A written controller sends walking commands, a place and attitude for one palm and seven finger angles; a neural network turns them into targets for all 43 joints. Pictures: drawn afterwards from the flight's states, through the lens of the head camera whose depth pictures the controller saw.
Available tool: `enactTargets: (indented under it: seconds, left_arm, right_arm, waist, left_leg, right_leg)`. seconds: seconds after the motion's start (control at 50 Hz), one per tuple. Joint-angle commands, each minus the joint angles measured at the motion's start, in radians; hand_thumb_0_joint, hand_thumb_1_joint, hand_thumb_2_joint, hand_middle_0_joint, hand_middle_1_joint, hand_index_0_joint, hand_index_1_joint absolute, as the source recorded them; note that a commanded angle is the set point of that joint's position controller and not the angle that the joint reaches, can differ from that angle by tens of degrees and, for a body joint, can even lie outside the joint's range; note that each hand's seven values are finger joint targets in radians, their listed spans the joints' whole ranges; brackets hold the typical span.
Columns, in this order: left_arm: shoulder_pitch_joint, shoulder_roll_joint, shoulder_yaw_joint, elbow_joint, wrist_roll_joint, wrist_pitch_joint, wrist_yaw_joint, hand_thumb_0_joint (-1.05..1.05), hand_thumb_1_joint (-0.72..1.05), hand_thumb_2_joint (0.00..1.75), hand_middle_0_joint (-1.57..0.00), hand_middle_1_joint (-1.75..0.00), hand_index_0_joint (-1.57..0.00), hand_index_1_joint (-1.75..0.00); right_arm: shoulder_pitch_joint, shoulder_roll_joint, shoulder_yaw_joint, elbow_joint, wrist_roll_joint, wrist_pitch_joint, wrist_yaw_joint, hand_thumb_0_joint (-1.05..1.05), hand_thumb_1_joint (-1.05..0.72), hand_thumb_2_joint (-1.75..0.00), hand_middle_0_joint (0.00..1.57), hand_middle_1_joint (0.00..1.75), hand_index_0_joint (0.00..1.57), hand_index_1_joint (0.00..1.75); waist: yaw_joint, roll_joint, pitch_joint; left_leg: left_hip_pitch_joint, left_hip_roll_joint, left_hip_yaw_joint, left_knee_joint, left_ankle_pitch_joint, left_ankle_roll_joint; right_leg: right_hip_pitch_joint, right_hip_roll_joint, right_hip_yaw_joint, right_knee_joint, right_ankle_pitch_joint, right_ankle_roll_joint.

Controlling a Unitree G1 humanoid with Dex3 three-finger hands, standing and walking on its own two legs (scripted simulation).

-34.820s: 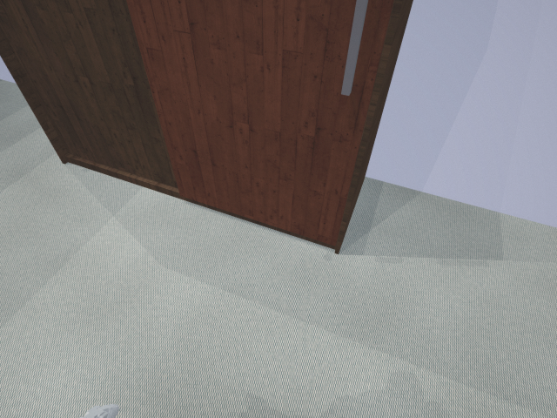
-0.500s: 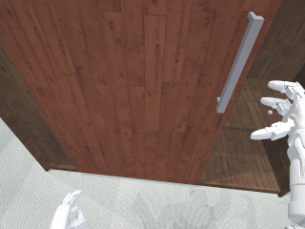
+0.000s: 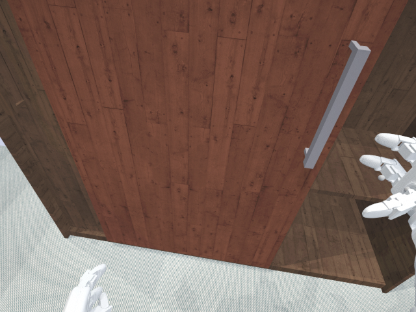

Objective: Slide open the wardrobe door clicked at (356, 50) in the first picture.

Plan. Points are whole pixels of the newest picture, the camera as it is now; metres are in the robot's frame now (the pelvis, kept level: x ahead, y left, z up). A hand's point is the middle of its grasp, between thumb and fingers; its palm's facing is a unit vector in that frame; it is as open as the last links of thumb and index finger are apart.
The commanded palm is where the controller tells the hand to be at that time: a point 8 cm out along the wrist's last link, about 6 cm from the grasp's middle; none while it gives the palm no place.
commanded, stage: draw the hand back to the body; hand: right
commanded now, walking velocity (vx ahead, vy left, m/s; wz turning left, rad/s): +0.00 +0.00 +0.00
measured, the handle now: (328, 112) +0.52 -0.24 +0.18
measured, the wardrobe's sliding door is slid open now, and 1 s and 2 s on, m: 0.55 0.55 0.55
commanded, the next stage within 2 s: step back with the hand held close in 1.30 s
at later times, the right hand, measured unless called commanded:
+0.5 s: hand (403, 222) +0.24 -0.28 +0.16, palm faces +0.45 +0.85 -0.26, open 13.0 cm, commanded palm +0.19 -0.31 +0.18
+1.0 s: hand (406, 239) +0.20 -0.26 +0.17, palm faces +0.45 +0.81 -0.39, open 8.1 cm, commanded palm +0.16 -0.30 +0.18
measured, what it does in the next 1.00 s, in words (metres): stands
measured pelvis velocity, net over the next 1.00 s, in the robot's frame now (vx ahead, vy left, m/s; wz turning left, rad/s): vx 0.02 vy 0.00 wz -0.01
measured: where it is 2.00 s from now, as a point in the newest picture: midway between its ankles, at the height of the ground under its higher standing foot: outside the picture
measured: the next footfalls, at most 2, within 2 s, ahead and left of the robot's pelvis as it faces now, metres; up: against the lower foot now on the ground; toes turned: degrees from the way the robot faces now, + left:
none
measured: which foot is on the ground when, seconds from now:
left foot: down 0.00-1.00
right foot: down 0.00-1.00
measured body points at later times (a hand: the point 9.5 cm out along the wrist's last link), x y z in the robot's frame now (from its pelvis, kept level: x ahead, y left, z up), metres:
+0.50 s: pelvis +0.00 -0.01 +0.01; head -0.02 +0.01 +0.46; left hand +0.19 +0.21 -0.07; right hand +0.21 -0.32 +0.18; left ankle -0.03 +0.11 -0.73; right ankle +0.05 -0.13 -0.73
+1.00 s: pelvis +0.02 +0.00 +0.01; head -0.01 +0.02 +0.46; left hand +0.21 +0.23 -0.07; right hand +0.17 -0.30 +0.19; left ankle -0.03 +0.11 -0.73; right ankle +0.05 -0.13 -0.73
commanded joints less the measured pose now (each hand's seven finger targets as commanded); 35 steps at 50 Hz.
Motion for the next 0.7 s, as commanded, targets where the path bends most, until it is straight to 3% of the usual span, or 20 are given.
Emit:
enactTargets:
  seconds: [0.0,0.06,0.1,0.14,0.16,0.2,0.22,0.24,0.26,0.34,0.36,0.4,0.42,0.46,0.5,0.52,0.54,0.62,0.66,0.68]
  left_arm:
    - [-0.186,0.106,0.037,-0.198,-0.003,-0.062,0.005,0.00,0.90,0.90,-0.20,-0.30,-0.20,-0.30]
    - [-0.201,0.091,0.027,-0.197,-0.002,-0.076,0.016,0.00,0.90,0.90,-0.20,-0.30,-0.20,-0.30]
    - [-0.197,0.092,0.024,-0.184,0.007,-0.085,0.023,0.00,0.90,0.90,-0.20,-0.30,-0.20,-0.30]
    - [-0.197,0.088,0.020,-0.174,0.009,-0.095,0.031,0.00,0.90,0.90,-0.20,-0.30,-0.20,-0.30]
    - [-0.196,0.088,0.018,-0.169,0.009,-0.099,0.034,0.00,0.90,0.90,-0.20,-0.30,-0.20,-0.30]
    - [-0.204,0.089,0.017,-0.161,0.011,-0.104,0.039,0.00,0.90,0.90,-0.20,-0.30,-0.20,-0.30]
    - [-0.211,0.087,0.020,-0.157,0.049,-0.104,0.027,0.00,0.90,0.90,-0.20,-0.30,-0.20,-0.30]
    - [-0.205,0.081,0.019,-0.136,0.057,-0.100,0.021,0.00,0.90,0.90,-0.20,-0.30,-0.20,-0.30]
    - [-0.210,0.085,0.024,-0.141,0.057,-0.097,0.016,0.00,0.90,0.90,-0.20,-0.30,-0.20,-0.30]
    - [-0.215,0.076,0.031,-0.144,0.068,-0.063,0.000,0.00,0.90,0.90,-0.20,-0.30,-0.20,-0.30]
    - [-0.218,0.080,0.035,-0.138,0.071,-0.059,0.000,0.00,0.90,0.90,-0.20,-0.30,-0.20,-0.30]
    - [-0.226,0.074,0.035,-0.140,0.075,-0.055,-0.002,0.00,0.90,0.90,-0.20,-0.30,-0.20,-0.30]
    - [-0.225,0.065,0.037,-0.136,0.076,-0.054,-0.002,0.00,0.90,0.90,-0.20,-0.30,-0.20,-0.30]
    - [-0.235,0.073,0.037,-0.126,0.083,-0.056,0.000,0.00,0.90,0.90,-0.20,-0.30,-0.20,-0.30]
    - [-0.235,0.067,0.036,-0.124,0.085,-0.053,-0.001,0.00,0.90,0.90,-0.20,-0.30,-0.20,-0.30]
    - [-0.234,0.058,0.040,-0.121,0.085,-0.052,-0.001,0.00,0.90,0.90,-0.20,-0.30,-0.20,-0.30]
    - [-0.237,0.063,0.038,-0.119,0.086,-0.049,-0.002,0.00,0.90,0.90,-0.20,-0.30,-0.20,-0.30]
    - [-0.239,0.056,0.048,-0.123,0.087,-0.037,-0.006,0.00,0.90,0.90,-0.20,-0.30,-0.20,-0.30]
    - [-0.242,0.064,0.050,-0.125,0.088,-0.031,-0.009,0.00,0.90,0.90,-0.20,-0.30,-0.20,-0.30]
    - [-0.236,0.055,0.055,-0.133,0.086,-0.027,-0.012,0.00,0.90,0.90,-0.20,-0.30,-0.20,-0.30]
  right_arm:
    - [-0.207,-0.273,-0.108,-0.319,0.020,-0.031,-0.035,0.00,0.55,-0.20,0.25,1.15,0.25,1.15]
    - [-0.298,-0.220,-0.032,-0.461,0.007,-0.043,-0.048,0.00,0.55,-0.20,0.25,1.15,0.25,1.15]
    - [-0.252,-0.224,-0.043,-0.489,0.007,-0.051,-0.055,0.00,0.55,-0.20,0.25,1.15,0.25,1.15]
    - [-0.241,-0.206,-0.028,-0.513,0.008,-0.059,-0.053,0.00,0.48,-0.24,0.25,1.11,0.25,1.11]
    - [-0.226,-0.193,-0.018,-0.511,0.018,-0.059,-0.049,0.00,0.44,-0.25,0.25,1.09,0.25,1.09]
    - [-0.181,-0.189,-0.025,-0.507,0.023,-0.043,-0.041,0.00,0.37,-0.29,0.24,1.04,0.24,1.04]
    - [-0.159,-0.256,-0.042,-0.563,-0.118,-0.130,-0.203,0.00,0.33,-0.31,0.24,1.02,0.24,1.02]
    - [-0.053,-0.144,0.015,-0.491,-0.136,-0.157,-0.272,0.00,0.30,-0.32,0.24,1.00,0.24,1.00]
    - [0.011,-0.113,0.024,-0.500,-0.140,-0.170,-0.305,0.00,0.26,-0.34,0.24,0.98,0.24,0.98]
    - [0.123,-0.122,0.018,-0.625,-0.192,-0.225,-0.381,0.00,0.12,-0.41,0.24,0.89,0.24,0.89]
    - [0.146,-0.135,0.007,-0.630,-0.196,-0.235,-0.393,0.00,0.08,-0.43,0.23,0.87,0.23,0.87]
    - [0.126,-0.135,0.017,-0.706,-0.218,-0.257,-0.416,0.00,0.01,-0.46,0.23,0.83,0.23,0.83]
    - [0.154,-0.103,0.042,-0.708,-0.221,-0.260,-0.424,0.00,-0.03,-0.48,0.23,0.81,0.23,0.81]
    - [0.129,-0.140,0.020,-0.756,-0.237,-0.275,-0.441,0.00,-0.10,-0.51,0.23,0.77,0.23,0.77]
    - [0.177,-0.130,0.020,-0.765,-0.248,-0.283,-0.452,0.00,-0.17,-0.55,0.22,0.73,0.22,0.73]
    - [0.219,-0.096,0.043,-0.759,-0.248,-0.283,-0.454,0.00,-0.21,-0.57,0.22,0.70,0.22,0.70]
    - [0.231,-0.115,0.024,-0.756,-0.250,-0.286,-0.457,0.00,-0.25,-0.58,0.22,0.68,0.22,0.68]
    - [0.369,-0.080,0.029,-0.745,-0.245,-0.287,-0.451,0.00,-0.39,-0.65,0.22,0.60,0.22,0.60]
    - [0.409,-0.098,0.003,-0.740,-0.245,-0.291,-0.446,0.00,-0.47,-0.69,0.22,0.55,0.22,0.55]
    - [0.454,-0.072,0.019,-0.764,-0.241,-0.292,-0.444,0.00,-0.50,-0.71,0.21,0.53,0.21,0.53]
  waist:
    - [-0.052,0.005,-0.131]
    - [-0.023,-0.072,-0.121]
    - [-0.025,-0.098,-0.119]
    - [-0.020,-0.094,-0.116]
    - [-0.020,-0.050,-0.117]
    - [-0.026,-0.057,-0.106]
    - [-0.033,-0.064,0.030]
    - [-0.017,-0.035,0.048]
    - [-0.027,0.010,0.047]
    - [-0.040,0.008,-0.065]
    - [-0.042,0.026,-0.070]
    - [-0.039,-0.014,-0.083]
    - [-0.036,-0.032,-0.062]
    - [-0.038,-0.058,-0.061]
    - [-0.043,-0.067,-0.040]
    - [-0.039,-0.073,-0.026]
    - [-0.046,-0.041,-0.013]
    - [-0.051,-0.009,0.024]
    - [-0.058,0.022,0.036]
    - [-0.055,0.021,0.023]
  left_leg:
    - [-0.084,-0.013,-0.036,-0.114,0.248,-0.017]
    - [-0.118,-0.024,-0.032,-0.129,0.191,-0.011]
    - [-0.115,-0.029,-0.022,-0.134,0.186,-0.005]
    - [-0.114,-0.034,-0.009,-0.136,0.173,-0.001]
    - [-0.104,-0.036,-0.011,-0.143,0.178,-0.006]
    - [-0.100,-0.030,-0.010,-0.149,0.169,-0.007]
    - [-0.152,-0.016,-0.043,-0.227,0.108,-0.006]
    - [-0.145,-0.013,-0.019,-0.214,0.079,-0.003]
    - [-0.132,-0.019,-0.015,-0.220,0.079,-0.003]
    - [-0.034,-0.009,-0.018,-0.204,0.148,-0.002]
    - [-0.019,-0.014,-0.021,-0.217,0.156,-0.004]
    - [-0.006,-0.012,-0.022,-0.218,0.163,-0.002]
    - [-0.002,-0.012,-0.020,-0.216,0.157,-0.001]
    - [-0.004,-0.017,-0.024,-0.240,0.162,0.001]
    - [0.006,-0.015,-0.017,-0.237,0.166,0.004]
    - [0.012,-0.013,-0.015,-0.232,0.169,0.004]
    - [0.009,-0.017,-0.011,-0.238,0.168,0.003]
    - [0.030,-0.012,-0.012,-0.242,0.187,-0.002]
    - [0.033,-0.016,-0.011,-0.257,0.194,-0.004]
    - [0.057,-0.010,-0.010,-0.239,0.220,-0.005]
  right_leg:
    - [0.192,0.050,0.052,-0.052,0.108,-0.048]
    - [0.235,0.047,0.055,-0.052,0.089,-0.049]
    - [0.254,0.048,0.067,-0.065,0.089,-0.045]
    - [0.267,0.047,0.076,-0.076,0.081,-0.042]
    - [0.264,0.049,0.074,-0.070,0.083,-0.047]
    - [0.261,0.048,0.078,-0.084,0.067,-0.043]
    - [0.225,0.060,0.061,-0.105,0.019,-0.033]
    - [0.219,0.054,0.073,-0.127,-0.021,-0.027]
    - [0.211,0.054,0.075,-0.138,-0.030,-0.028]
    - [0.277,0.041,0.051,-0.156,0.042,-0.032]
    - [0.278,0.040,0.044,-0.157,0.050,-0.036]
    - [0.301,0.040,0.040,-0.168,0.062,-0.033]
    - [0.302,0.036,0.039,-0.174,0.058,-0.032]
    - [0.323,0.041,0.036,-0.179,0.066,-0.034]
    - [0.318,0.042,0.040,-0.188,0.076,-0.030]
    - [0.321,0.038,0.038,-0.191,0.081,-0.030]
    - [0.314,0.040,0.043,-0.197,0.081,-0.029]
    - [0.303,0.035,0.034,-0.202,0.099,-0.032]
    - [0.296,0.039,0.031,-0.206,0.104,-0.033]
    - [0.297,0.034,0.028,-0.202,0.128,-0.033]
